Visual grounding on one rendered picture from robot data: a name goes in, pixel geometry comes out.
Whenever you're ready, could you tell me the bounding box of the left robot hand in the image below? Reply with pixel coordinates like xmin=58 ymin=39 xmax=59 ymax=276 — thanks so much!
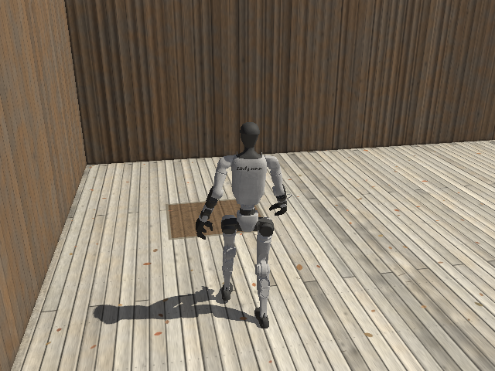
xmin=196 ymin=218 xmax=213 ymax=240

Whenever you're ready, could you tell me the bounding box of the humanoid robot torso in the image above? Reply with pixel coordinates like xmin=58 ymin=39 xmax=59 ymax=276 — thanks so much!
xmin=231 ymin=153 xmax=267 ymax=232

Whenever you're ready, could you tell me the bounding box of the robot left upper arm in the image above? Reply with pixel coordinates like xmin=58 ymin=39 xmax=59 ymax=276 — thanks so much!
xmin=211 ymin=155 xmax=234 ymax=199

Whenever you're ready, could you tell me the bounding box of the right robot forearm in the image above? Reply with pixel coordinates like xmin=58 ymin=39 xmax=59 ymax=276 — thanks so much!
xmin=276 ymin=184 xmax=287 ymax=208

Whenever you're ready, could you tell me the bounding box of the right robot shin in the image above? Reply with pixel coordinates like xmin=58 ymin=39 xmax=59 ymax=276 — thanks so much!
xmin=257 ymin=264 xmax=270 ymax=318

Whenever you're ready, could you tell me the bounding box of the robot right upper arm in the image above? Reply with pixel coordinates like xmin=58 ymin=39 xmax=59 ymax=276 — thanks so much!
xmin=265 ymin=155 xmax=285 ymax=196

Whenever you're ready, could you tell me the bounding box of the left robot forearm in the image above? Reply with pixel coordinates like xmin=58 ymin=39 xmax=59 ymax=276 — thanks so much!
xmin=199 ymin=186 xmax=218 ymax=222

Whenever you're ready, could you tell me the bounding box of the right robot hand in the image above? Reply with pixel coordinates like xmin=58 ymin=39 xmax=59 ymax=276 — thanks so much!
xmin=269 ymin=203 xmax=287 ymax=216

